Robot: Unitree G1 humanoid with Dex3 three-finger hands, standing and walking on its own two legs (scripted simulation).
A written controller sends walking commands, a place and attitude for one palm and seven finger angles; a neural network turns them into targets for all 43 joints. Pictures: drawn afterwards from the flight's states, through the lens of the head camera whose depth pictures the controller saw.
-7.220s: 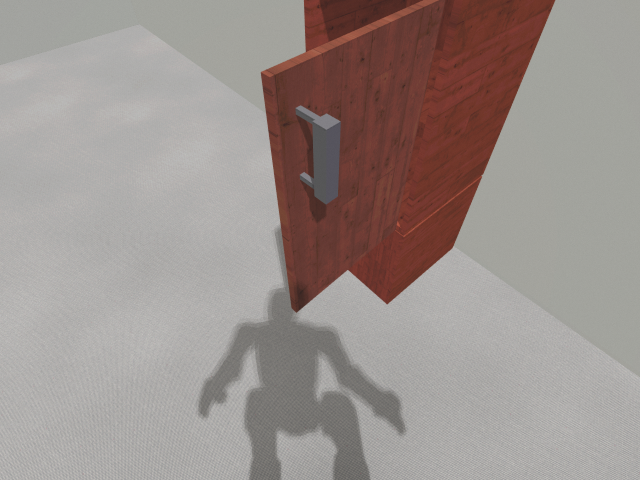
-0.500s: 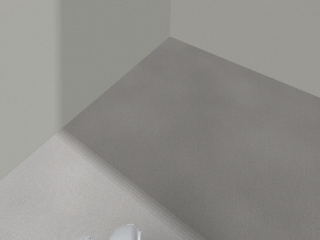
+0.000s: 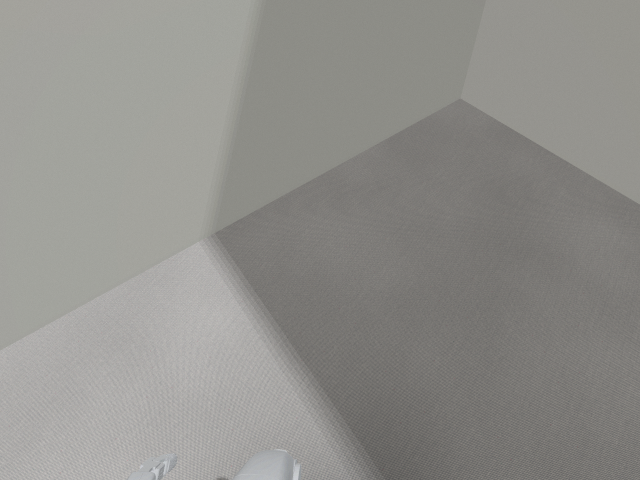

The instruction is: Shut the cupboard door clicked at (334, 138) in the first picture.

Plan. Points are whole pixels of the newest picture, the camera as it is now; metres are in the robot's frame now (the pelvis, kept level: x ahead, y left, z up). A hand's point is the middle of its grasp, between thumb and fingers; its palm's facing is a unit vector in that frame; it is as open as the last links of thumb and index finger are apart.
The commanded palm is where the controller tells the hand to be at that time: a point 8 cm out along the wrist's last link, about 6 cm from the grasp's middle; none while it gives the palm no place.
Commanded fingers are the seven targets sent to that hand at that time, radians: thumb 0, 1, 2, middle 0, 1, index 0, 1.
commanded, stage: walk to a spot facing it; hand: left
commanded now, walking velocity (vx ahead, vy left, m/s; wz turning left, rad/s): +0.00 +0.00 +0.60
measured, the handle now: out of the picture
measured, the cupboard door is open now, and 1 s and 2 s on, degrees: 93 93 93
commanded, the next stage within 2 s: none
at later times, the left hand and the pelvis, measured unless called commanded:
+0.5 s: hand out of the picture +0.06 +0.23 -0.15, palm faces +0.32 -0.91 -0.26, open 7.4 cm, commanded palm none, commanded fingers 0.00 0.90 0.90 -0.20 -0.30 -0.20 -0.30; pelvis +0.03 +0.00 +0.01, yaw +17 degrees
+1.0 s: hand out of the picture -0.02 +0.19 -0.18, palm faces +0.59 -0.77 -0.23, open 7.4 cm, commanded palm none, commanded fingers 0.00 0.90 0.90 -0.20 -0.30 -0.20 -0.30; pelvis +0.06 -0.01 -0.01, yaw +36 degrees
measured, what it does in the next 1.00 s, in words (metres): steps on the spot, turning left: left foot, then right foot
